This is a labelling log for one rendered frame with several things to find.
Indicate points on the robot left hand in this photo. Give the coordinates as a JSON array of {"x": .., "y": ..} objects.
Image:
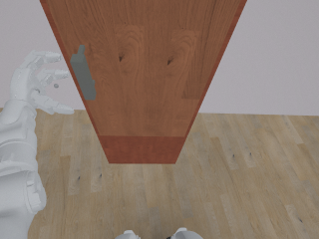
[{"x": 24, "y": 82}]

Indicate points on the robot shin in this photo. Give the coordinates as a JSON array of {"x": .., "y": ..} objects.
[
  {"x": 129, "y": 231},
  {"x": 180, "y": 229}
]

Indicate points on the robot left forearm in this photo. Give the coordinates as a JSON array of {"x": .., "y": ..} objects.
[{"x": 18, "y": 141}]

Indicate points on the handle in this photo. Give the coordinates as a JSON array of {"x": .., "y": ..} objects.
[{"x": 83, "y": 75}]

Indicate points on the robot left upper arm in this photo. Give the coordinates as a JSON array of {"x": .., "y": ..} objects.
[{"x": 22, "y": 195}]

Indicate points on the robot right shin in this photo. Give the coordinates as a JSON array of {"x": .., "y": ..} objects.
[{"x": 180, "y": 229}]

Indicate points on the cupboard door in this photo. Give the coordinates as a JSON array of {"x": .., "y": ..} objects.
[{"x": 150, "y": 59}]

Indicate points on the robot left shin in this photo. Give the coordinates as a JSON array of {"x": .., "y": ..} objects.
[{"x": 129, "y": 231}]

